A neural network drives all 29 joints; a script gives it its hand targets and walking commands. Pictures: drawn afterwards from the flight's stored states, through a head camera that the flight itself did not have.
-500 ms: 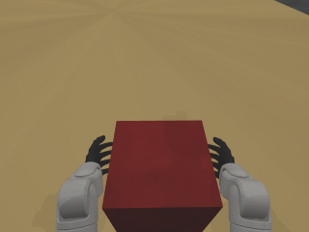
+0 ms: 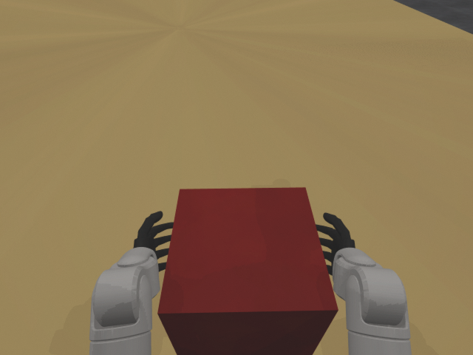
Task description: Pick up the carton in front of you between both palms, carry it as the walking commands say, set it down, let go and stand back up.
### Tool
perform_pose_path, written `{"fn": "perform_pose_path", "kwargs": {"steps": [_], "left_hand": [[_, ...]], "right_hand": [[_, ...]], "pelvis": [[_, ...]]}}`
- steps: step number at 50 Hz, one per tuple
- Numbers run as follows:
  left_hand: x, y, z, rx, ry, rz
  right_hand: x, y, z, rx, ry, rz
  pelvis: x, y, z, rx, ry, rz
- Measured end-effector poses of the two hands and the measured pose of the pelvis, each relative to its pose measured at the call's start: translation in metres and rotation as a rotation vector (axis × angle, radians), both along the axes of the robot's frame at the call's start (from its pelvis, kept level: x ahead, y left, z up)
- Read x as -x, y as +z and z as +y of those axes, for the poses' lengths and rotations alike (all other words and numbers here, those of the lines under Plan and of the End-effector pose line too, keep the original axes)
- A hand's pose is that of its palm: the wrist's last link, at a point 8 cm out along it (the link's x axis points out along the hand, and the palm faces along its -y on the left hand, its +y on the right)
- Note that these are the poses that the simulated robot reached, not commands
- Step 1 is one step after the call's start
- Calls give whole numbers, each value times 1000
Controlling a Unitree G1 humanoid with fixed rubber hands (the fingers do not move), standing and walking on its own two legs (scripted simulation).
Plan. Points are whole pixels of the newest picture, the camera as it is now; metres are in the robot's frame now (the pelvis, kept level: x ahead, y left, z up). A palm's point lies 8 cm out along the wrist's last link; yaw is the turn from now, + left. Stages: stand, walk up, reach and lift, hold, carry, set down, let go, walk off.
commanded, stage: carry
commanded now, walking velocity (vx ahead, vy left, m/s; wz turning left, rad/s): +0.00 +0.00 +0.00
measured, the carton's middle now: (243, 281) +0.27 +0.00 +0.01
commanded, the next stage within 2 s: hold in 0.90 s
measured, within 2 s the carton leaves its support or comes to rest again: neither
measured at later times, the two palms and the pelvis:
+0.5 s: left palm (147, 282) +0.25 +0.15 +0.05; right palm (340, 283) +0.24 -0.15 +0.05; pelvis -0.04 +0.00 +0.01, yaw +0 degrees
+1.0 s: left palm (146, 287) +0.24 +0.15 +0.05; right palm (341, 288) +0.24 -0.15 +0.05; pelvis -0.05 +0.00 +0.01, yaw -1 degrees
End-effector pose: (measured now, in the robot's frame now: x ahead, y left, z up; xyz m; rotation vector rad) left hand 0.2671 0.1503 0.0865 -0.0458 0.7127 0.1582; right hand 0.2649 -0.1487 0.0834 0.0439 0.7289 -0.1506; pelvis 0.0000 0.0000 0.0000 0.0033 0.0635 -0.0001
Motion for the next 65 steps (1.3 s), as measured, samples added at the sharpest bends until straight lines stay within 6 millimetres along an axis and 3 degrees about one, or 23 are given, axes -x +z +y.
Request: {"fn": "perform_pose_path", "kwargs": {"steps": [17, 31, 45, 53, 65], "left_hand": [[20, -19, 0, -41, -29, -6], [16, -42, 0, -68, -49, -36], [18, -36, 0, -68, -48, -67], [32, -34, 0, -80, -67, -49], [46, -28, -2, -66, -105, -63]], "right_hand": [[20, -19, 0, 43, 29, -6], [15, -41, 0, 70, 51, -37], [18, -36, 0, 68, 46, -67], [35, -35, 0, 75, 46, -49], [63, -28, -2, 70, -6, -61]], "pelvis": [[24, 5, 0, 1, 1, -29], [44, 5, -1, 0, 0, -31], [46, 5, 0, -1, 1, -28], [53, 13, 2, 7, -27, -145], [78, 11, 13, 9, -50, -216]]}}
